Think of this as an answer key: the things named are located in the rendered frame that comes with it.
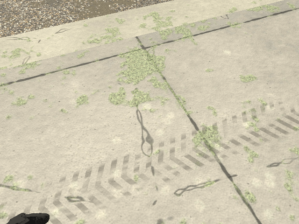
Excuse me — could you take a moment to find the left robot hand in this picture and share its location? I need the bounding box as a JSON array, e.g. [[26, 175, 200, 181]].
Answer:
[[7, 213, 50, 224]]

